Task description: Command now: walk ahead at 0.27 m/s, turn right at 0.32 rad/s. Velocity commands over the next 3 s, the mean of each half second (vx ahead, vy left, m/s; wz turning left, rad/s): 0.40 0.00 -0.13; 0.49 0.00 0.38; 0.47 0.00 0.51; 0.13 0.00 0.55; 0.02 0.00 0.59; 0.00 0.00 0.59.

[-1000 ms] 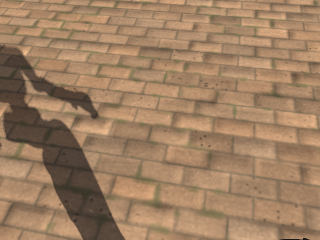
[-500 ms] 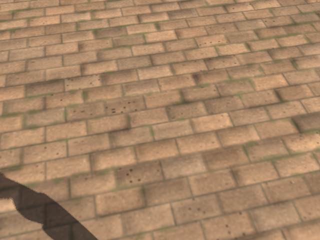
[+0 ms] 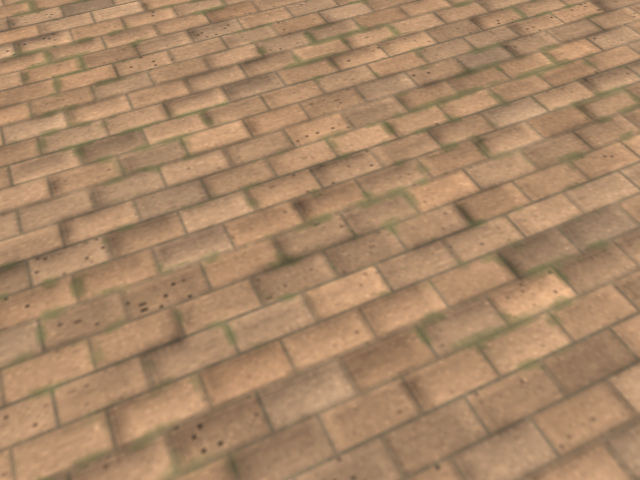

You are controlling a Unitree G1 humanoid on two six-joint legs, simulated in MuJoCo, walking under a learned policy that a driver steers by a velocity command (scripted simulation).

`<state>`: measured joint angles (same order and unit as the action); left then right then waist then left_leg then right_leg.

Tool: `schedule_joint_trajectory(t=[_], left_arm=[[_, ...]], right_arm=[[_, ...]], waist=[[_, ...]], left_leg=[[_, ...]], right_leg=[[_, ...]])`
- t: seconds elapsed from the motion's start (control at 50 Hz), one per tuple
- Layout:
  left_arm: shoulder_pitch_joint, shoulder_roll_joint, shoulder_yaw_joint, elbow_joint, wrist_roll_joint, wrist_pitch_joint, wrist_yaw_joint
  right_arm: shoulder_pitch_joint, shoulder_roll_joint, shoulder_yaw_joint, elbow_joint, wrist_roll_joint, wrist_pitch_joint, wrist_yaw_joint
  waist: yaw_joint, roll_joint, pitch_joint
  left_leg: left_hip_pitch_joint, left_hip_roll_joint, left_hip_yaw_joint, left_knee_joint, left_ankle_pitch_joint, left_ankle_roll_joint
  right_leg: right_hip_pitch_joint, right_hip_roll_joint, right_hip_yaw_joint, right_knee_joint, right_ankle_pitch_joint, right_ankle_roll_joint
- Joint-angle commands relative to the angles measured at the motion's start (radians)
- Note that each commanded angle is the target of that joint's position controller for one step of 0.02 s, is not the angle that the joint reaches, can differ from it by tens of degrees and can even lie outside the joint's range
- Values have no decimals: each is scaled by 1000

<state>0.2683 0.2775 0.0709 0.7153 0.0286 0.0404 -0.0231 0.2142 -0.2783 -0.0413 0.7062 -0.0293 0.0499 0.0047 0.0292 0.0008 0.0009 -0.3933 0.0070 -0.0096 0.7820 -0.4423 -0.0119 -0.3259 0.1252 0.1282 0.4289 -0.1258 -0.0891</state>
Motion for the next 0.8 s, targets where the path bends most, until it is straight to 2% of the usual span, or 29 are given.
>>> schedule_joint_trajectory(t=[0.02, 0.04, 0.06, 0.08, 0.1, 0.12, 0.14, 0.18, 0.22, 0.3, 0.36, 0.4, 0.44, 0.46, 0.48, 0.5, 0.52, 0.54, 0.56, 0.58, 0.6, 0.62, 0.64, 0.68, 0.72, 0.8], left_arm=[[-35, 146, 37, -57, -1, -13, 0], [-55, 133, 34, -55, -8, -12, 6], [-75, 96, 24, -64, -10, -17, 16], [-68, 6, 2, -79, -17, -28, 21], [-113, 40, 6, -105, -6, -46, 19], [-128, 81, 15, -108, 11, -57, 13], [-73, 103, 22, -76, 7, -64, -1], [-18, 114, 26, -26, 15, -64, -20], [-55, 84, 15, -31, 22, -63, -30], [-211, 39, -10, -66, 17, -63, -35], [-306, 16, -25, -89, 8, -70, -41], [-327, 20, -28, -94, 6, -74, -40], [-307, 30, -27, -92, 6, -79, -31], [-257, 39, -22, -79, 6, -85, -23], [-143, 51, -14, -41, 8, -94, -11], [23, 93, 2, 11, 22, -107, 4], [196, 189, 25, 27, 49, -115, 23], [221, 253, 39, 42, 34, -105, 28], [150, 181, 21, 42, 15, -103, 28], [65, 118, 3, 38, 7, -107, 25], [18, 73, -10, 39, 4, -113, 23], [4, 49, -18, 45, 0, -120, 25], [-3, 35, -22, 52, -3, -127, 28], [17, 43, -20, 72, -8, -147, 28], [37, 52, -15, 89, -13, -156, 29], [62, 35, -20, 120, -10, -157, 30]], right_arm=[[80, -60, -14, -41, 7, -32, -1], [147, -45, -11, -14, 6, -40, -7], [206, -61, -12, 6, -2, -51, -19], [266, -123, -17, 11, -12, -66, -29], [217, -247, -52, 8, -14, -70, -30], [171, -222, -56, 20, -11, -74, -29], [105, -172, -44, 15, 4, -85, -20], [86, -130, -35, 16, 14, -103, -10], [143, -106, -31, 46, 19, -118, -2], [259, -97, -36, 101, 19, -127, 7], [308, -106, -38, 133, 14, -127, 6], [322, -119, -39, 149, 11, -126, 3], [319, -133, -42, 162, 12, -121, 0], [308, -135, -41, 167, 14, -119, -1], [289, -140, -39, 172, 21, -118, -2], [272, -130, -34, 167, 29, -119, -2], [249, -56, -11, 107, 46, -125, 5], [300, -19, -8, 93, 45, -120, -1], [230, -103, -32, 110, 25, -107, -8], [196, -81, -30, 104, 26, -111, 3], [188, -60, -28, 115, 26, -107, 10], [196, -55, -30, 127, 12, -95, 16], [217, -41, -29, 141, 2, -83, 25], [193, -25, -31, 133, 0, -69, 37], [124, -15, -31, 111, -2, -63, 45], [-30, 4, -19, 55, 0, -66, 57]], waist=[[-53, -118, -41], [-95, -93, -18], [-126, -31, 20], [-130, 178, 2], [-109, 189, 116], [-61, 106, 173], [-9, 92, 167], [-1, 121, 101], [-26, 115, 84], [-96, 112, 102], [-133, 130, 106], [-135, 141, 103], [-113, 150, 92], [-81, 144, 73], [-15, 113, 20], [59, 64, -88], [129, -90, -251], [95, -249, -312], [76, -96, -171], [35, -78, -59], [9, -81, -10], [-12, -106, 21], [-31, -118, 30], [-46, -99, 41], [-47, -86, 59], [-34, -74, 95]], left_leg=[[193, -43, 59, -179, 11, 50], [310, -47, 80, -317, 87, 77], [404, -5, 18, -430, 37, 100], [469, 244, -293, -596, -250, 130], [351, 403, -621, -729, -453, 200], [252, 400, -615, -738, -449, 223], [250, 327, -504, -716, -341, 195], [284, 225, -314, -697, -139, 159], [315, 196, -239, -692, -23, 167], [395, 187, -170, -684, 169, 189], [399, 186, -122, -649, 337, 188], [398, 198, -104, -608, 474, 185], [389, 223, -102, -558, 607, 179], [367, 225, -104, -498, 736, 169], [339, 199, -73, -370, 879, 151], [230, 150, -31, -177, 838, 127], [-29, 76, 13, 143, 477, 91], [-229, -52, 16, 371, -95, 85], [-269, 9, -70, 435, -24, 105], [-256, 47, -73, 401, 67, 109], [-223, 68, -61, 359, 116, 103], [-200, 78, -52, 338, 138, 92], [-178, 82, -45, 334, 158, 81], [-204, 78, -35, 338, 202, 69], [-273, 87, -25, 325, 264, 57], [-312, 82, 18, 142, 412, 45]], right_leg=[[-81, -227, 305, -205, -514, -115], [-162, -196, 282, -169, -553, -89], [-270, -139, 240, -70, -559, -41], [-374, -32, 94, 256, -516, 12], [-520, 48, 6, 403, -346, 32], [-496, -27, 85, 473, -237, 25], [-462, -40, 77, 500, -166, 35], [-404, -46, 12, 561, -99, 61], [-412, -79, -35, 576, -51, 72], [-449, -146, -132, 427, -2, 98], [-364, -148, -182, 269, -9, 95], [-288, -132, -214, 195, -54, 76], [-185, -110, -232, 143, -92, 41], [-84, -87, -231, 109, -99, 23], [77, -63, -228, 37, -64, 2], [329, -104, -176, 21, -41, -26], [628, -399, 164, -35, -284, -91], [667, -598, 519, -161, -315, -158], [529, -544, 434, -168, -337, -132], [399, -490, 279, -197, -254, -106], [316, -437, 166, -231, -159, -74], [262, -399, 85, -253, -94, -52], [230, -373, 22, -270, -38, -41], [222, -366, -50, -287, 86, -46], [233, -364, -114, -303, 155, -54], [234, -333, -238, -302, 265, -53]])
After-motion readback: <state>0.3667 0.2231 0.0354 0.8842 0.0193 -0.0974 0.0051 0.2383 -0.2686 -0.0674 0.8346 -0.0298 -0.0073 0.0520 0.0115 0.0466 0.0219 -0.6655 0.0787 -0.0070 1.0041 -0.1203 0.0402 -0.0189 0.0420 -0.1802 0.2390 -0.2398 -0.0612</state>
